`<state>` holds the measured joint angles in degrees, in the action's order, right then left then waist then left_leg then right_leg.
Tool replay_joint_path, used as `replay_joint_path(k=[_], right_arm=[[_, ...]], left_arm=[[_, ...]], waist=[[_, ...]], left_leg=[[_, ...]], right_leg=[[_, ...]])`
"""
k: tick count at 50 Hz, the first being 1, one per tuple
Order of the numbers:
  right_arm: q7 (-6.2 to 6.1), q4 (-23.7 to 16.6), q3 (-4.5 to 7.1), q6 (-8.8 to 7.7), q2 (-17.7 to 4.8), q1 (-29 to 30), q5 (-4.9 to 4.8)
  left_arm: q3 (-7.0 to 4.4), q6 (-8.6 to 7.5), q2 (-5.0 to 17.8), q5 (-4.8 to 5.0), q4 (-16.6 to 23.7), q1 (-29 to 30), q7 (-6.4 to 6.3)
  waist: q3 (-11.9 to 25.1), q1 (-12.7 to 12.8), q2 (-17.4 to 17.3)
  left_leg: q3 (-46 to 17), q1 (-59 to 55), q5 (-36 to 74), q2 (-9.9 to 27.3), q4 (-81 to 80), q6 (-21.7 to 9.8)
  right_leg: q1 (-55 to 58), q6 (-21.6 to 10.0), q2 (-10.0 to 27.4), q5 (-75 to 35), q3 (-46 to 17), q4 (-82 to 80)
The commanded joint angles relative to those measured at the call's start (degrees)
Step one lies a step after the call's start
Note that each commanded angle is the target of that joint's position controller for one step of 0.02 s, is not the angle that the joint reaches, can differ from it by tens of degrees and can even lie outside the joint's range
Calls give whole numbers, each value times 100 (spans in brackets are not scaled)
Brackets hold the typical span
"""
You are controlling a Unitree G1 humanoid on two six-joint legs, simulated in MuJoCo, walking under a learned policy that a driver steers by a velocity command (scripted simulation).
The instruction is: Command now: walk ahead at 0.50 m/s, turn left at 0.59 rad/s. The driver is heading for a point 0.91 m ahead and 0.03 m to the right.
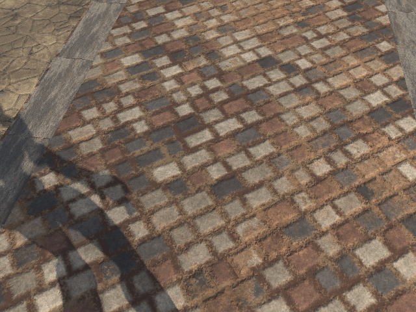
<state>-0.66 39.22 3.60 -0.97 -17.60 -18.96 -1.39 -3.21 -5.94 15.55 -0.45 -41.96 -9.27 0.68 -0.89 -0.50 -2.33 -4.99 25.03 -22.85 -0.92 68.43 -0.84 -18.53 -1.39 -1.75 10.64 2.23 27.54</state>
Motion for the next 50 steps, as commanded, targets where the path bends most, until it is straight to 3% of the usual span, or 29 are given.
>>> replay_joint_path(k=[1, 5, 10, 14, 16, 17, 18, 19, 20, 21, 22, 23, 24, 25, 28, 31, 35, 37, 39, 40, 41, 42, 43, 44, 45, 46, 47, 50], right_arm=[[46, -600, 170, -43, -464, 208, -29], [55, -749, 78, -29, -215, 553, 31], [215, -871, -45, -196, -27, 1400, 40], [320, -1102, -39, -244, -114, 1930, 9], [326, -1081, 52, -247, -309, 1666, 52], [307, -903, 160, -243, -479, 1028, 81], [248, -630, 314, -214, -772, 177, 93], [140, -484, 449, -161, -1280, -737, 163], [148, -509, 420, -173, -1530, -618, 180], [181, -555, 273, -207, -989, -440, 184], [192, -544, 198, -241, -824, -61, 188], [211, -508, 152, -265, -642, 254, 158], [227, -508, 117, -276, -503, 516, 145], [226, -491, 100, -295, -450, 668, 178], [186, -319, 112, -384, -481, 906, 213], [91, -132, 117, -339, -526, 994, 225], [29, 193, 143, -265, -643, 789, 259], [-24, 293, 197, -176, -759, 813, 188], [-104, 326, 222, -69, -767, 924, 79], [-147, 351, 219, -30, -714, 879, 35], [-177, 406, 210, -23, -619, 566, 91], [-187, 257, 159, -66, -441, 380, 289], [-186, 138, 76, -33, -294, 625, 329], [-147, 157, 107, 14, -416, 663, 208], [-146, 162, 145, 69, -492, 821, 102], [-186, 188, 178, 114, -529, 923, 118], [-236, 164, 219, 150, -603, 1023, 170], [-261, 153, 185, 148, -372, 994, 143]], left_arm=[[-150, -41, 568, -9, 123, -259, -39], [-234, -99, 834, 10, -120, -414, -25], [-231, -5, 1009, 123, -364, -626, -5], [-263, 129, 1210, 234, -642, -1060, 2], [-283, 203, 1333, 266, -715, -1044, -23], [-271, 238, 1352, 282, -736, -965, -42], [-203, 234, 1209, 237, -731, -1010, -71], [-46, 178, 794, 64, -513, -1058, -71], [120, 57, 355, 29, -470, -1533, -12], [-46, 7, 977, 191, -507, -1085, 23], [-63, -10, 1029, 275, -369, -706, 27], [-45, -1, 921, 195, -393, -577, -18], [-69, 51, 896, 117, -421, -590, -43], [-65, 137, 818, 116, -478, -739, -49], [-4, 330, 509, 59, -557, -911, -103], [76, 348, 356, 6, -492, -517, -94], [29, 370, 562, 80, -343, -21, -12], [-47, 398, 733, 56, -169, 194, 25], [-100, 430, 744, 38, -93, 145, 75], [-141, 432, 776, 31, -106, 9, 90], [-251, 426, 1065, 22, -99, -171, 62], [-383, 438, 1602, -2, -37, -342, 1], [-360, 457, 1492, -63, -76, -791, 3], [-277, 420, 1245, -39, -29, -742, 22], [-273, 400, 1137, 19, 78, -369, 11], [-265, 423, 1068, 88, 153, -120, -23], [-245, 471, 1001, 131, 214, 67, -75], [-278, 601, 1036, 59, 275, 105, -185]], waist=[[22, 156, 885], [-36, 173, 625], [-203, 441, 520], [-347, 521, 618], [-118, 232, 774], [280, -189, 765], [815, -586, 685], [1639, -841, -155], [2368, -384, -1277], [2065, -584, -626], [1258, -458, -526], [923, -259, -120], [666, -64, -106], [642, 119, -170], [582, 382, -198], [561, 297, -321], [501, 39, -315], [364, 9, -319], [295, 105, -282], [324, 163, -195], [489, 130, 296], [725, -68, 1434], [1175, 304, 1927], [1424, 299, 1311], [1102, 214, 989], [884, 155, 673], [765, 96, 609], [789, 13, 998]], left_leg=[[-167, 1403, 421, 700, -20, 34], [-125, 1632, 1021, 760, -848, 132], [336, 1148, 2248, 570, -2704, 49], [542, 1058, 1835, 431, -3435, -149], [724, 439, 1436, 194, -3717, -354], [881, -549, 1657, 5, -4005, -511], [817, -1966, 1910, -14, -3991, -668], [-883, -3953, 1983, 1249, -3814, -1161], [-3459, -4795, 2005, 2432, -4586, -1964], [-3085, -4468, 2619, 2285, -4686, -1793], [-1988, -3699, 3940, 2084, -4631, -1640], [-1335, -3049, 4648, 1754, -4649, -1473], [-940, -2477, 4873, 1556, -4804, -1374], [-723, -2011, 4962, 1473, -5007, -1334], [-176, -1315, 5421, 1346, -5317, -1420], [359, -1195, 5219, 1122, -5333, -1243], [450, -1527, 4486, 1329, -5298, -1143], [372, -1738, 4112, 1499, -5032, -1104], [355, -1824, 3723, 1542, -4565, -962], [425, -1800, 3522, 1410, -4189, -780], [699, -1651, 3060, 1023, -3494, -442], [1182, -604, 1385, 202, -2058, 52], [694, 599, -1686, -478, -740, 303], [7, 793, -1746, -225, -95, 267], [-37, 1041, -1333, -84, 90, 257], [-37, 1136, -946, 41, -88, 284], [-66, 1022, -616, 143, -387, 325], [72, 508, -141, -27, -1186, 466]], right_leg=[[1118, -883, 1621, -14, -1646, -1623], [1163, -1083, 1678, -1023, -923, -1874], [1311, -908, 1426, -1441, -101, -1901], [1996, -836, 1744, -1861, -145, -1692], [2251, -715, 1778, -3264, -25, -1120], [2133, -585, 1634, -4102, 201, -346], [1520, -399, 1392, -4040, 418, 728], [-201, -108, 974, -2026, 586, 2720], [-1652, 135, 60, 2318, -131, 4283], [-2076, 133, 336, 2320, -710, 4762], [-2230, 134, 543, 1974, -559, 4724], [-2092, 167, 734, 1646, -498, 4370], [-1860, 222, 840, 1436, -473, 4051], [-1427, 271, 899, 1246, -496, 3891], [-889, 468, 792, 735, -402, 3112], [-580, 476, 722, -214, -336, 1851], [-463, 349, 575, -749, -371, 1160], [-685, 221, 539, -256, -345, 1052], [-607, 62, 458, -115, -201, 658], [-313, -65, 378, -489, -160, 269], [219, -268, 555, -2137, -574, -71], [1155, -920, 1452, -4219, -1940, -102], [1973, -1944, 2251, -4423, -3360, -479], [1973, -1917, 2154, -3433, -3319, -591], [1696, -1668, 1899, -2793, -2891, -619], [1391, -1432, 1699, -2228, -2619, -708], [1082, -1276, 1551, -1785, -2452, -809], [680, -1129, 1167, -1445, -2187, -906]])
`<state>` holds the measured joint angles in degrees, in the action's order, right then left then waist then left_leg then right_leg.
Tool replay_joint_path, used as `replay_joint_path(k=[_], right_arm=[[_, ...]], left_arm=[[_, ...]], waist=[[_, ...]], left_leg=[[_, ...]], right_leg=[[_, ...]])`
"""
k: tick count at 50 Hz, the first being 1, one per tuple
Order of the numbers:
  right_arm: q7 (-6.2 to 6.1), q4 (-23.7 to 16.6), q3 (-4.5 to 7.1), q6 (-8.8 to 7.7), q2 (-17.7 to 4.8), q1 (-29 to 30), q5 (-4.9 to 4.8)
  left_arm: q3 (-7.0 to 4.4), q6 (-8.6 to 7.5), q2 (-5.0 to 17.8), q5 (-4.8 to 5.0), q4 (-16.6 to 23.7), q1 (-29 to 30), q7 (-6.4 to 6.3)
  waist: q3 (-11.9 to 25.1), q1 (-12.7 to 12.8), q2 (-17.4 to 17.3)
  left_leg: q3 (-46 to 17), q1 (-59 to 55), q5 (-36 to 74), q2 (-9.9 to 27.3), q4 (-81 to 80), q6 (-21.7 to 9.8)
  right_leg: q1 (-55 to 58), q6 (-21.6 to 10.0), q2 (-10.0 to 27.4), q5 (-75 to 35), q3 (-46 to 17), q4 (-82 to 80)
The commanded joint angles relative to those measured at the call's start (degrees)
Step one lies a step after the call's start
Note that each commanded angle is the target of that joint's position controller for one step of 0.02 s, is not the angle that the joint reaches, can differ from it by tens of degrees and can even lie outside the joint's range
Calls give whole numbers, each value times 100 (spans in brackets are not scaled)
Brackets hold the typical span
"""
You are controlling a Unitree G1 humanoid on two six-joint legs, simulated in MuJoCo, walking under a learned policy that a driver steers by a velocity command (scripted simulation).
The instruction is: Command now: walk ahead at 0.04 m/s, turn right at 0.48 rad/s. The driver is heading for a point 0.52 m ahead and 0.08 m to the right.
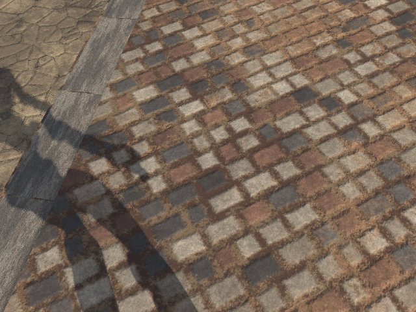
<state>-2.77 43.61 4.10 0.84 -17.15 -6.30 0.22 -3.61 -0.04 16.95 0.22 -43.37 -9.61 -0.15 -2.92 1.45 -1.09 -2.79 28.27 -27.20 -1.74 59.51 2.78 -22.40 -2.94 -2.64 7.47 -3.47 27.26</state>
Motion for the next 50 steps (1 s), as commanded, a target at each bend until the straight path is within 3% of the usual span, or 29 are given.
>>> replay_joint_path(k=[1, 3, 5, 7, 10, 11, 12, 13, 14, 15, 17, 19, 23, 26, 29, 31, 32, 33, 34, 35, 36, 37, 38, 39, 40, 42, 45, 47, 50], right_arm=[[-55, -275, 123, -48, -378, -260, -31], [-34, -276, 101, -74, -346, -211, -33], [32, -326, 100, -121, -377, -95, -53], [103, -345, 119, -211, -444, -111, -91], [182, -179, 151, -392, -416, -569, -150], [163, -55, 212, -427, -575, -935, -135], [118, 27, 278, -434, -898, -1421, -44], [190, 16, 379, -459, -1375, -1336, 196], [178, -139, 332, -534, -1126, -888, 194], [128, -194, 249, -563, -795, -631, 65], [79, -186, 184, -568, -617, -659, -28], [66, -102, 148, -613, -560, -958, 33], [107, -3, 161, -607, -650, -1302, 51], [135, 39, 199, -575, -817, -1389, 4], [186, 188, 225, -538, -914, -1636, -98], [232, 296, 248, -496, -999, -1711, -178], [237, 326, 267, -478, -1088, -1671, -209], [227, 361, 275, -459, -1163, -1619, -228], [200, 380, 239, -452, -1121, -1620, -228], [185, 301, 132, -500, -926, -1613, -126], [267, 34, -176, -609, -38, -2193, 25], [299, 190, -34, -753, -600, -1755, -215], [309, -51, 63, -784, -857, -1163, -404], [276, -89, 33, -790, -767, -971, -341], [254, -40, 55, -755, -726, -922, -207], [279, 128, 59, -566, -544, -1334, -214], [251, 130, 32, -372, -298, -1288, -204], [239, 5, 30, -373, -274, -976, -150], [351, -201, -76, -485, -65, -388, -12]], left_arm=[[-263, 26, 937, -4, 430, 94, -134], [-298, 52, 978, 47, 456, 51, -185], [-310, 79, 1015, 75, 514, 138, -208], [-311, 97, 1024, 66, 547, 144, -201], [-273, 138, 924, 109, 597, 213, -202], [-224, 133, 763, 111, 651, 261, -204], [-106, 107, 282, 98, 672, 137, -180], [-138, -5, 369, 148, 1008, 363, -141], [-223, -80, 765, 105, 995, 386, -111], [-288, -92, 903, 96, 865, 212, -71], [-276, -93, 728, 52, 709, 60, -24], [-218, -137, 483, 82, 762, 197, 43], [-146, -156, 309, 116, 1035, 627, 127], [-66, -177, 164, 121, 1252, 1012, 241], [-1, -202, 65, 137, 1408, 1279, 340], [-15, -215, 132, 134, 1462, 1267, 375], [-71, -223, 254, 110, 1448, 1087, 376], [-180, -223, 442, 97, 1329, 564, 360], [-346, -206, 711, 106, 1034, -401, 308], [-487, -149, 1051, 94, 815, -1366, 196], [-528, -182, 1708, 56, 753, -1526, 131], [-390, -233, 1179, -8, 786, -1744, 124], [-294, -300, 954, -44, 666, -1414, 144], [-239, -342, 781, 0, 612, -1064, 143], [-176, -372, 569, -7, 594, -705, 156], [-135, -477, 335, -75, 578, -335, 171], [-174, -647, 373, -94, 387, -231, 160], [-180, -669, 394, -126, 253, -290, 112], [-172, -619, 501, -74, 148, -264, 24]], waist=[[1036, -155, 886], [1173, -101, 855], [1078, -63, 1075], [935, -76, 1225], [718, -392, 1032], [668, -557, 787], [917, -584, -242], [350, -477, -1326], [-44, -310, -1061], [-136, -217, -913], [-109, -264, -708], [-80, -406, -593], [-169, -625, -564], [-287, -753, -581], [-437, -808, -480], [-440, -671, -542], [-283, -479, -630], [103, -98, -659], [690, 415, -542], [1335, 869, -241], [2306, 336, 1537], [2822, 762, 943], [1765, 697, 886], [1201, 465, 645], [819, 240, 553], [598, -129, 741], [202, -294, 484], [-26, -263, 398], [-131, -148, 352]], left_leg=[[-151, 106, 373, 17, -581, 138], [-190, -136, 607, -1, -1147, 166], [-123, -460, 698, -44, -1664, 138], [-59, -775, 602, -103, -2109, 62], [59, -1831, 1178, -71, -3499, -233], [-148, -2583, 1155, 321, -3915, -420], [-1374, -3324, 156, 1562, -4305, -762], [-3293, -2875, -1218, 2456, -4996, -1400], [-3223, -2596, -1449, 2492, -5062, -1520], [-2617, -2634, -1062, 2196, -5076, -1320], [-1677, -2784, 0, 1829, -5069, -1043], [-929, -2737, 880, 1651, -5115, -993], [-134, -2801, 1699, 1598, -5175, -1080], [366, -2736, 2122, 1613, -5161, -1065], [564, -2797, 2337, 1767, -5127, -1082], [639, -2940, 3176, 1898, -4938, -1077], [741, -3002, 4353, 1918, -4598, -1040], [943, -2996, 5701, 1864, -3898, -950], [1219, -2624, 6350, 1681, -2801, -797], [1200, -1208, 4915, 1506, -1267, -579], [897, 958, -265, 464, 994, -216], [-311, 1221, -655, 348, 1777, -286], [-256, 1693, -220, 598, 1908, -367], [-169, 1578, 304, 868, 1547, -416], [-145, 1342, 667, 1024, 1205, -398], [-248, 694, 1195, 1144, 971, -377], [-350, 853, 1611, 1074, 621, -251], [-425, 1086, 2153, 956, -4, -189], [123, 462, 3209, 711, -1653, -215]], right_leg=[[1090, -965, 1223, -1048, -1629, -871], [1057, -929, 1140, -68, -1733, -942], [738, -903, 1056, 1540, -1993, -1194], [517, -886, 1034, 2217, -2251, -1274], [-26, -646, 776, 2778, -2356, -1058], [-664, -384, 522, 2898, -2126, -618], [-1390, -32, -17, 2908, -1248, 1146], [-2597, 17, -358, 2398, -635, 2132], [-2792, 46, 136, 1916, -765, 2796], [-2873, 123, 196, 1448, -721, 3012], [-2833, 314, 336, 864, -527, 3380], [-2755, 413, 428, 374, -324, 3632], [-2721, 569, 589, -169, -85, 2995], [-2306, 544, 667, -452, 222, 2069], [-1850, 310, 609, -161, 491, 1363], [-1394, 58, 450, 271, 659, 979], [-917, -98, 273, 469, 781, 811], [-53, -271, 51, 391, 915, 563], [1387, -465, -177, -25, 991, 246], [3309, -690, 452, -111, 75, 468], [5040, -1675, 2369, 840, -3153, -73], [4788, -1779, 2649, 1049, -3995, -781], [4062, -1451, 2402, 499, -2838, -829], [3196, -1233, 2136, 76, -2029, -896], [2470, -1092, 1887, -213, -1474, -1066], [1665, -992, 1663, -409, -810, -1542], [1246, -971, 1641, -1030, -112, -1934], [1238, -905, 1545, -1670, 283, -1962], [1032, -710, 1206, -2681, 950, -1844]])
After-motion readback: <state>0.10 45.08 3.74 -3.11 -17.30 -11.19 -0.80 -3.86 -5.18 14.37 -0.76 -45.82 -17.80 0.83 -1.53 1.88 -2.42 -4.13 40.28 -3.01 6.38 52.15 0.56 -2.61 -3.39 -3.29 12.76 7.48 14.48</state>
